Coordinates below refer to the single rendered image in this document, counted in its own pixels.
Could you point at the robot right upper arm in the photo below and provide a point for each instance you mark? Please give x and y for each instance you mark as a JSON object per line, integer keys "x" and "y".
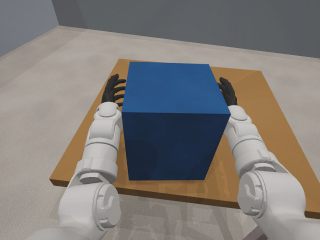
{"x": 276, "y": 202}

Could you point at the left robot hand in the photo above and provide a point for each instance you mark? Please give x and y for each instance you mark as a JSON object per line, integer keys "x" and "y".
{"x": 109, "y": 92}

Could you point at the right robot hand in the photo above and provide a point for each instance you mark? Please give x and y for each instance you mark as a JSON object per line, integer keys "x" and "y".
{"x": 227, "y": 92}

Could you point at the carton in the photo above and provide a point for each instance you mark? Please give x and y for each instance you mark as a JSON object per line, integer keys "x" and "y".
{"x": 173, "y": 117}

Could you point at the robot left forearm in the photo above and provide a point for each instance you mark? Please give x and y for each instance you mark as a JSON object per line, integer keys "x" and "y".
{"x": 98, "y": 163}

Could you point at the robot right forearm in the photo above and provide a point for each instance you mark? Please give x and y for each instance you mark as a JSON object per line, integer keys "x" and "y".
{"x": 247, "y": 146}

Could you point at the table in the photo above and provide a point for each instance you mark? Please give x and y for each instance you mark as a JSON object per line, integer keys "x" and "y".
{"x": 221, "y": 185}

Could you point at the robot left upper arm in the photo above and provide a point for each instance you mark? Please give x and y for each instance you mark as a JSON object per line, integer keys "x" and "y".
{"x": 86, "y": 212}

